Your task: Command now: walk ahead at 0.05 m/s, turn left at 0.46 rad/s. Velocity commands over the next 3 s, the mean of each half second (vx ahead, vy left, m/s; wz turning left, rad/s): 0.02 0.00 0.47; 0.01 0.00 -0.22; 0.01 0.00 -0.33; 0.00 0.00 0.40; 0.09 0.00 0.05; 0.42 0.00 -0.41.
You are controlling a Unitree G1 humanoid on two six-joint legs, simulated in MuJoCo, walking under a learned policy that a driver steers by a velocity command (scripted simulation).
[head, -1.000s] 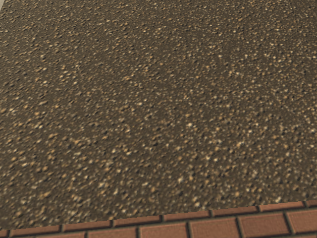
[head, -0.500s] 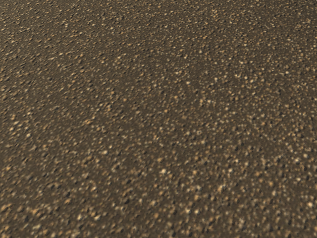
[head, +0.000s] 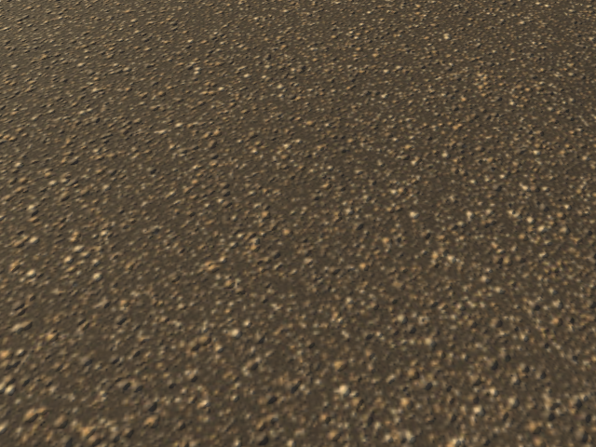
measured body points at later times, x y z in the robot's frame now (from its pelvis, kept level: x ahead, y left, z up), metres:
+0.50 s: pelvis +0.01 +0.00 +0.00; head +0.04 +0.00 +0.45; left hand +0.06 +0.29 -0.11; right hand +0.17 -0.25 -0.12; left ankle +0.01 +0.09 -0.74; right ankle +0.04 -0.12 -0.72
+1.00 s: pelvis -0.01 +0.00 +0.00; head +0.02 +0.01 +0.45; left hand +0.04 +0.29 -0.13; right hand +0.12 -0.28 -0.11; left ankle -0.03 +0.09 -0.74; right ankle +0.04 -0.11 -0.73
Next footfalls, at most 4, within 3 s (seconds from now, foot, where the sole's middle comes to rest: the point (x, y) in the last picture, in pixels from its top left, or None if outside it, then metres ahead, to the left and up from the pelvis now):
0.04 left None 0.05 0.10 -0.77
0.54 right None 0.08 -0.10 -0.77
0.98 left None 0.00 0.09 -0.77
1.42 right None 0.00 -0.12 -0.77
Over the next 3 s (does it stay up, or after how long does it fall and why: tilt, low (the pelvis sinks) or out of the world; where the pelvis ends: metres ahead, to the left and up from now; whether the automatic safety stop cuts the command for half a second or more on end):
stays up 0.22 -0.04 -0.01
